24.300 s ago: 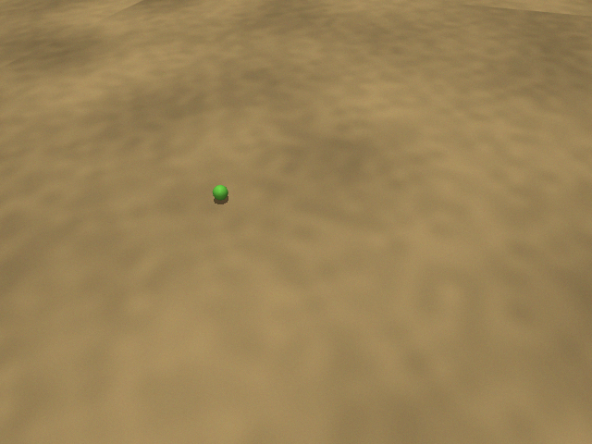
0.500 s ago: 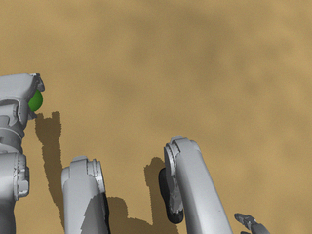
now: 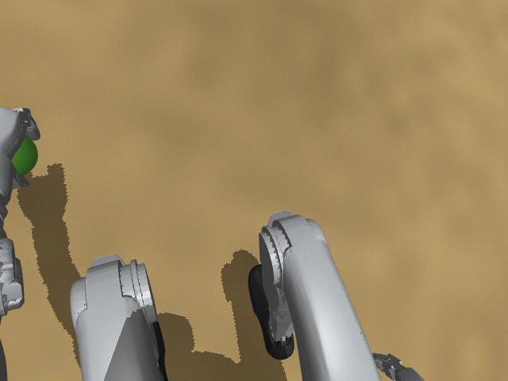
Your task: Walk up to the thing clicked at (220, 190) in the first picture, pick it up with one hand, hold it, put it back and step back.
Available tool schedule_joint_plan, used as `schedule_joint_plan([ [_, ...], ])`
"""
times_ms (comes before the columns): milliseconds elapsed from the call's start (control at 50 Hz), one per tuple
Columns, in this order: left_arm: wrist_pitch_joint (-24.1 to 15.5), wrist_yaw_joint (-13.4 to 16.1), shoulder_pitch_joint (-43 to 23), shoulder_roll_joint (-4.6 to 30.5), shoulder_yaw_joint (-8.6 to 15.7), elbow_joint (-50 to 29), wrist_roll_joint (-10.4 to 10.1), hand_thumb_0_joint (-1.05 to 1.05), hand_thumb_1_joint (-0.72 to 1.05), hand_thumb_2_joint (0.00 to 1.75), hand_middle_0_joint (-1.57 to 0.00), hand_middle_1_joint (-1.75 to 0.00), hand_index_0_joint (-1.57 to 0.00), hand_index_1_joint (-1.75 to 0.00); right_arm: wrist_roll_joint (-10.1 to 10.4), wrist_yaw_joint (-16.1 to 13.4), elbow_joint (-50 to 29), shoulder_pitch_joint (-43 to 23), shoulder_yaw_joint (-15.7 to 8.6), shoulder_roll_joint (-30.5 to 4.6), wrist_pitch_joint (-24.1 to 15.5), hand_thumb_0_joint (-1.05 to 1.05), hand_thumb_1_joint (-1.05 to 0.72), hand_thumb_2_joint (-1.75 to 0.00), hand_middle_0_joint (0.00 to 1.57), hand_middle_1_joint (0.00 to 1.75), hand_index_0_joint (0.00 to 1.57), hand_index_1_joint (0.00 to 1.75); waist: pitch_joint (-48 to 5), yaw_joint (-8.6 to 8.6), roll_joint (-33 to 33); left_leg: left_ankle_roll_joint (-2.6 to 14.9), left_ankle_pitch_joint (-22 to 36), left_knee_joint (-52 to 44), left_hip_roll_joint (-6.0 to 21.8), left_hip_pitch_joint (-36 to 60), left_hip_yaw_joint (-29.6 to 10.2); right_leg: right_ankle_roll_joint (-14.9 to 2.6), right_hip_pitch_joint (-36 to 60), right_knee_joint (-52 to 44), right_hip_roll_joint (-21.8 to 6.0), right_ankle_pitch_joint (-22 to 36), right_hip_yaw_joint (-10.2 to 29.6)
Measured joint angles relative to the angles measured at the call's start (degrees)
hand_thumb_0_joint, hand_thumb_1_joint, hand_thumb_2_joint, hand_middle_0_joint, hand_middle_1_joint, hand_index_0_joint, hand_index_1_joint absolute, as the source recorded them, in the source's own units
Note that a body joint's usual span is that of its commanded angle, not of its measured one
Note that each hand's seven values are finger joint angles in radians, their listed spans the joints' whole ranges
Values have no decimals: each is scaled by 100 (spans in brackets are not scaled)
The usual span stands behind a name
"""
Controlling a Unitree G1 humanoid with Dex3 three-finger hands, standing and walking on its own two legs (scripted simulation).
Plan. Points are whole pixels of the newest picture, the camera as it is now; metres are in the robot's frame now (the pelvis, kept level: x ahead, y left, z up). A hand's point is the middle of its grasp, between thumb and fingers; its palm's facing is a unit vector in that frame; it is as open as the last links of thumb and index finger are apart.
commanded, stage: lower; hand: left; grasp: from above
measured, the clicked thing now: (8, 153) +0.50 +0.29 -0.19
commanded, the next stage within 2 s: rest in 0.32 s
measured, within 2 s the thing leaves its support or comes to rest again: neither
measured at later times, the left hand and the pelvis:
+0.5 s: hand (22, 165) +0.49 +0.29 -0.23, palm faces -0.46 -0.07 -0.88, open 9.4 cm; pelvis +0.00 +0.00 -0.03, yaw -2 degrees
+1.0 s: hand (35, 169) +0.50 +0.28 -0.27, palm faces -0.47 -0.10 -0.88, open 9.4 cm; pelvis +0.01 +0.01 -0.04, yaw -5 degrees
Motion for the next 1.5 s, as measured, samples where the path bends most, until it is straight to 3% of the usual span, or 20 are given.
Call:
schedule_joint_plan([
  [200,-52,30,-112,165,-56,242,11,-1,-1,60,-57,-87,-69,-79,-46,47,-56,-63,129,-81,-20,0,-92,-90,20,30,20,30,108,-75,-46,7,-21,184,-18,-141,-66,6,-101,132,12,-10,-44],
  [480,-154,372,-139,420,143,407,231,-1,0,56,-58,-85,-71,-76,-196,118,-141,-100,258,-91,-111,0,-92,-90,20,30,20,30,314,-186,-167,4,-64,577,-52,-425,-172,8,-334,445,46,-31,-99],
  [1000,-174,806,-220,984,325,872,308,-2,-1,56,-59,-84,-72,-76,-435,274,-280,-237,689,-285,-424,0,-91,-90,20,30,20,30,758,-457,-441,17,-222,936,-24,-454,-445,44,-280,574,148,-53,-311],
  [1120,-145,856,-224,1033,254,879,262,-2,-1,57,-59,-84,-72,-76,-462,316,-303,-270,751,-306,-469,0,-91,-90,20,30,20,30,803,-468,-481,43,-219,967,-15,-465,-462,31,-266,565,163,-34,-331],
  [1200,-154,904,-243,1155,390,1047,316,-2,-1,57,-59,-84,-71,-77,-494,343,-353,-303,810,-314,-491,0,-91,-90,20,30,20,30,825,-526,-504,55,-213,993,-21,-464,-489,22,-244,565,167,-26,-356],
  [1500,-227,970,-324,1412,269,1167,333,-2,0,59,-57,-85,-69,-79,-566,428,-388,-325,980,-362,-617,0,-91,-90,20,30,20,30,975,-581,-631,88,-238,1084,1,-462,-568,70,-204,563,212,0,-418],
])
